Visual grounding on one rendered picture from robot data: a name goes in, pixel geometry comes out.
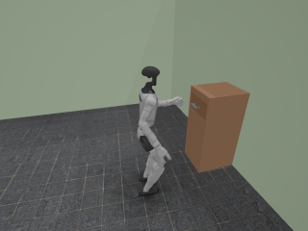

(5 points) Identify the cabinet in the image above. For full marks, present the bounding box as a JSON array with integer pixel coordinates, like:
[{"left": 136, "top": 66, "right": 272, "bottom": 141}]
[{"left": 185, "top": 82, "right": 250, "bottom": 173}]

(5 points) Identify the right robot forearm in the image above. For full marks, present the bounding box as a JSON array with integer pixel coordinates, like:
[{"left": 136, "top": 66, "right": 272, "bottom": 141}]
[{"left": 141, "top": 122, "right": 162, "bottom": 150}]

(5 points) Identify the right robot shin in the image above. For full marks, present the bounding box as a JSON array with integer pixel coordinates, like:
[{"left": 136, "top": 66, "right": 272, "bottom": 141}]
[{"left": 143, "top": 166, "right": 165, "bottom": 193}]

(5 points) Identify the robot torso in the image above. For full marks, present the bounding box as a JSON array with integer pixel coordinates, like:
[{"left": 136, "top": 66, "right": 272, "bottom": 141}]
[{"left": 137, "top": 90, "right": 158, "bottom": 143}]

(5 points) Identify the robot right upper arm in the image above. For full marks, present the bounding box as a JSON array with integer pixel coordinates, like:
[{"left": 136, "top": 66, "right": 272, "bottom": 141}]
[{"left": 139, "top": 94, "right": 157, "bottom": 128}]

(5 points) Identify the drawer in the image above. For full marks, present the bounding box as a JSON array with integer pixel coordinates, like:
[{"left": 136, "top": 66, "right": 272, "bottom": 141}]
[{"left": 190, "top": 92, "right": 208, "bottom": 120}]

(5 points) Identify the robot left hand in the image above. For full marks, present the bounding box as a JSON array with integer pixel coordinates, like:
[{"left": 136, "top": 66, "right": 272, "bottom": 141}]
[{"left": 172, "top": 96, "right": 184, "bottom": 107}]

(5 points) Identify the handle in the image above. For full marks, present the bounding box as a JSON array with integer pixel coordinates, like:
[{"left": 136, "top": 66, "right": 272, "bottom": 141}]
[{"left": 191, "top": 103, "right": 200, "bottom": 110}]

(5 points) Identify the left robot forearm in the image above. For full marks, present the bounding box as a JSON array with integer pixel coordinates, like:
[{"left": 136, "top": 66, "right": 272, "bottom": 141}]
[{"left": 158, "top": 99, "right": 173, "bottom": 107}]

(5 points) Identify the robot right hand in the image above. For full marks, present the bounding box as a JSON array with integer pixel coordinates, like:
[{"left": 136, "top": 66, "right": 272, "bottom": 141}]
[{"left": 156, "top": 146, "right": 171, "bottom": 164}]

